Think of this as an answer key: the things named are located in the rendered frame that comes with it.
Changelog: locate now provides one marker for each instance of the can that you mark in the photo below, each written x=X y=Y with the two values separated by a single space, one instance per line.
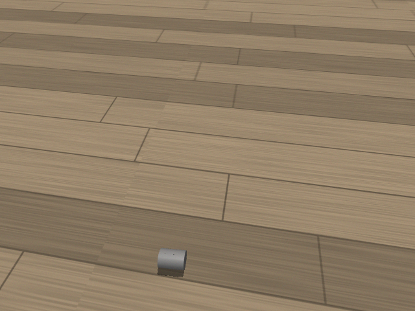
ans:
x=172 y=258

